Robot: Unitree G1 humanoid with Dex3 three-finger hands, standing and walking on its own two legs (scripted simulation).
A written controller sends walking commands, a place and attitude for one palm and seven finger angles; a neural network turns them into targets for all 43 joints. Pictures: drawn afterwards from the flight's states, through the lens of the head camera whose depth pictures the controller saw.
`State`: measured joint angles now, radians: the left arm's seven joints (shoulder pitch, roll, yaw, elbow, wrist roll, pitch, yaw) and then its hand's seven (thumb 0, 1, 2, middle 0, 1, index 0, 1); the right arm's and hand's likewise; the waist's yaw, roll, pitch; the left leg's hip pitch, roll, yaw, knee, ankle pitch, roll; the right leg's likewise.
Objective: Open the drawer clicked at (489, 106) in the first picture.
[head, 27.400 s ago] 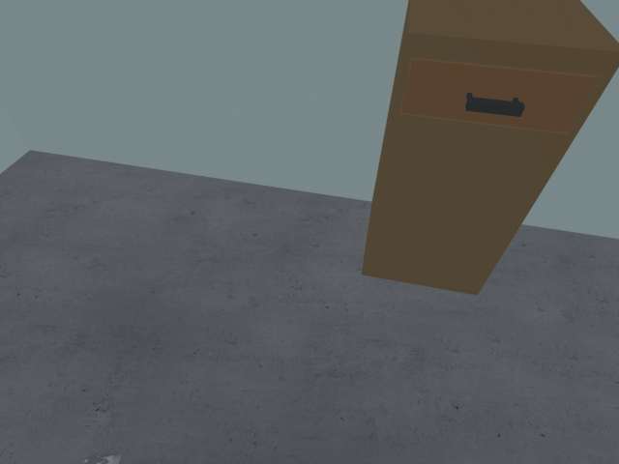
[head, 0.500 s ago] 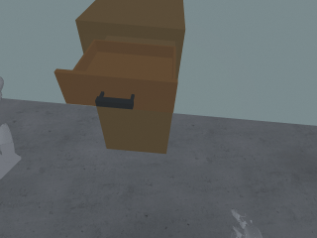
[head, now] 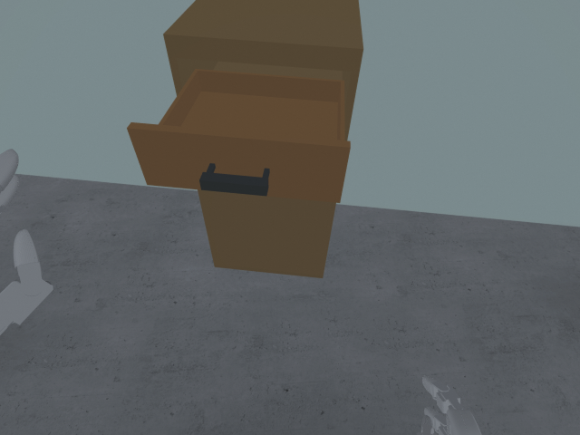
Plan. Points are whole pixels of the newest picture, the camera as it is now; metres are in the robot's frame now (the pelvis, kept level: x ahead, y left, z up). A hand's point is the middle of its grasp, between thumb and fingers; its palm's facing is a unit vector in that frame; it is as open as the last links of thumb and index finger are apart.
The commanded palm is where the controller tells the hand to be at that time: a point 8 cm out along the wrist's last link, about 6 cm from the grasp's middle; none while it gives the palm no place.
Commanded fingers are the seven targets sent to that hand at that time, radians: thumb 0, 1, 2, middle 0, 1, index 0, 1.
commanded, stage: let the arm hang, fingers relaxed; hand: left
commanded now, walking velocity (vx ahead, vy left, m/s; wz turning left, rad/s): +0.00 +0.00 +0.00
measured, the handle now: (236, 177) +0.55 +0.13 +0.04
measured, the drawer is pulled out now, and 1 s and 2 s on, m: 0.30 0.30 0.30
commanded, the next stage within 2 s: look to check the result in 1.08 s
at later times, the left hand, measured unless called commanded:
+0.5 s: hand out of the picture -0.09 +0.19 -0.17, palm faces +0.06 -0.98 -0.21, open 7.3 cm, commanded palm none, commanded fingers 0.00 0.90 0.90 -0.20 -0.30 -0.20 -0.30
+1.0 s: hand out of the picture +0.09 +0.26 -0.13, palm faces +0.02 -0.93 -0.37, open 7.4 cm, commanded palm none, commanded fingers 0.00 0.90 0.90 -0.20 -0.30 -0.20 -0.30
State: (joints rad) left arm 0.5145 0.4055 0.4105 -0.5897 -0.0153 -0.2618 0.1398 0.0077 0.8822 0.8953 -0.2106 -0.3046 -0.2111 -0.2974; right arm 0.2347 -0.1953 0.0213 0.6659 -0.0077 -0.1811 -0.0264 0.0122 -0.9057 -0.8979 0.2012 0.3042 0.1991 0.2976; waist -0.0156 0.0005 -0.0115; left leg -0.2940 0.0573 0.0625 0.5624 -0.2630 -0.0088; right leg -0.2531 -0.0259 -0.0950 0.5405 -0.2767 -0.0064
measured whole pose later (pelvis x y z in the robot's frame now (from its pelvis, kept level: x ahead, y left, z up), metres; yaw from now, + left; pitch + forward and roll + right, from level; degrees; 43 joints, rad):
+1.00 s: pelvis -0.01 +0.00 +0.01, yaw +3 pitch -3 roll +0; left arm 0.07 0.33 0.02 1.09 0.02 -0.01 0.00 0.00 0.90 0.89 -0.20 -0.30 -0.20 -0.30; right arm 0.09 -0.33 -0.02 1.11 -0.02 0.00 0.00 0.00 -0.91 -0.90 0.20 0.30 0.20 0.30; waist -0.02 0.03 0.06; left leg -0.16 0.01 0.02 0.36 -0.15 0.00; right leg -0.12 0.00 -0.01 0.37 -0.20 0.00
